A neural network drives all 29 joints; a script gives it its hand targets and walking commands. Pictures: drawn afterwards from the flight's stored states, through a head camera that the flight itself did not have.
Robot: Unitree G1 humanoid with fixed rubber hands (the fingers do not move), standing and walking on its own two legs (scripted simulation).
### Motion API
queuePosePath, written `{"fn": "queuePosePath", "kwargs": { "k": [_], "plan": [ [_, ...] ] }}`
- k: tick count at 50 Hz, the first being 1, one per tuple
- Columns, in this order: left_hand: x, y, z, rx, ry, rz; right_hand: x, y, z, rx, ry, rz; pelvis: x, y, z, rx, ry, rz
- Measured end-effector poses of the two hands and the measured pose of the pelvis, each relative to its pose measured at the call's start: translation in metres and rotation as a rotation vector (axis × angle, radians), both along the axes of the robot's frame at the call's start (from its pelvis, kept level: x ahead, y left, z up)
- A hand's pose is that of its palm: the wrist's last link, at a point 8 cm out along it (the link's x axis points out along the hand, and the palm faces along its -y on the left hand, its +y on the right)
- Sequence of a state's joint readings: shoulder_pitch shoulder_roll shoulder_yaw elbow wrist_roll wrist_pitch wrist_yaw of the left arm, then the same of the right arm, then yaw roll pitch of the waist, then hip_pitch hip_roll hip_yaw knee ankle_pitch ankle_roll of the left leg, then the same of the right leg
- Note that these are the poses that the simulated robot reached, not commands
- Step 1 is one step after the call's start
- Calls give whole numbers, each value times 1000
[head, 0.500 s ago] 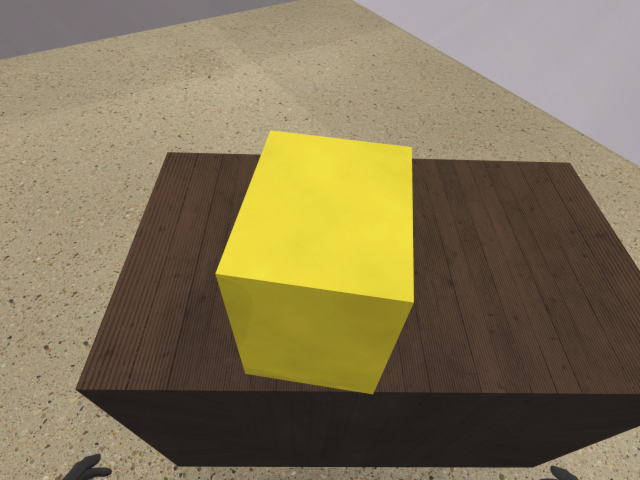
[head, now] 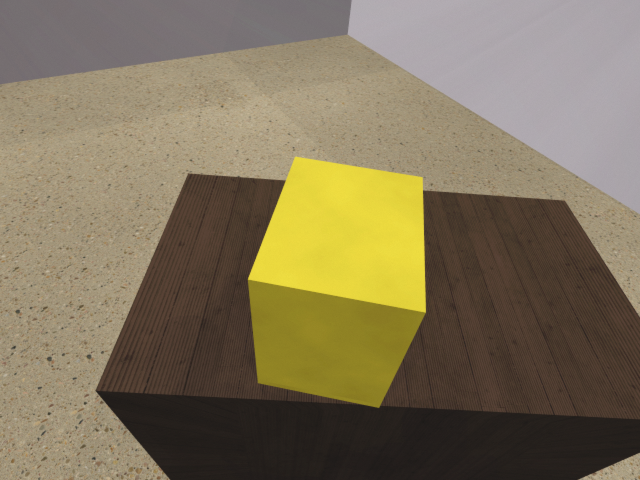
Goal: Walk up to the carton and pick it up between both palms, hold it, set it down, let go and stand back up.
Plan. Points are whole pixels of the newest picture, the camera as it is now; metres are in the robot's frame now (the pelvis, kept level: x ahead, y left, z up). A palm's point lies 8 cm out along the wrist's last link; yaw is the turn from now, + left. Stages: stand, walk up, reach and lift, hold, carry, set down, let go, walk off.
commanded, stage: walk up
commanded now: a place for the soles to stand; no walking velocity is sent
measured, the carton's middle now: (337, 283) +0.42 -0.02 -0.01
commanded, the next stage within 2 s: none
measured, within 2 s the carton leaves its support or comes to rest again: neither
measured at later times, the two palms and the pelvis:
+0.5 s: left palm out of the picture +0.11 +0.31 -0.11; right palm out of the picture +0.15 -0.30 -0.10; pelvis +0.03 +0.00 +0.00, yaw +1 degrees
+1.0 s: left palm out of the picture +0.09 +0.30 -0.11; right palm out of the picture +0.10 -0.32 -0.11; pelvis +0.01 -0.01 +0.00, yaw +1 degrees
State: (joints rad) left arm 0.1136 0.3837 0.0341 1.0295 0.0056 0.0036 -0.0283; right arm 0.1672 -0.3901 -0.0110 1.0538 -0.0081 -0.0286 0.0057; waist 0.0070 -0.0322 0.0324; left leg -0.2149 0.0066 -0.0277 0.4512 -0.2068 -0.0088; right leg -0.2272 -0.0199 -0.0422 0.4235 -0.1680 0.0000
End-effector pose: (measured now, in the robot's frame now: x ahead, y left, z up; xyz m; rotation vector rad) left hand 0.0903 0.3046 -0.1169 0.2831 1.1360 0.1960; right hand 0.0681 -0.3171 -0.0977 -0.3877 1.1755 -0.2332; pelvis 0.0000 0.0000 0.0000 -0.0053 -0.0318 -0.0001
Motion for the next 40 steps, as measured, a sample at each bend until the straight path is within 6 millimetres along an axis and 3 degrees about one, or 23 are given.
{"fn": "queuePosePath", "kwargs": {
  "k": [11, 21, 29, 40],
  "plan": [
    [-1, 4, -5, -6, 73, 18, 37, 15, -1, 19, -15, 36, 16, 5, 2, 1, 16, 5],
    [14, 3, 5, 23, 55, 29, 76, 17, -3, 41, -75, 45, 26, 3, 3, 0, 11, 11],
    [24, 3, 9, 36, 34, 24, 77, 9, -2, 36, -66, 42, 27, -3, 4, 3, 5, 14],
    [22, -9, 10, 27, 22, 19, 55, -1, -5, 33, -34, 21, 22, -9, 5, 6, -4, 20]
  ]
}}
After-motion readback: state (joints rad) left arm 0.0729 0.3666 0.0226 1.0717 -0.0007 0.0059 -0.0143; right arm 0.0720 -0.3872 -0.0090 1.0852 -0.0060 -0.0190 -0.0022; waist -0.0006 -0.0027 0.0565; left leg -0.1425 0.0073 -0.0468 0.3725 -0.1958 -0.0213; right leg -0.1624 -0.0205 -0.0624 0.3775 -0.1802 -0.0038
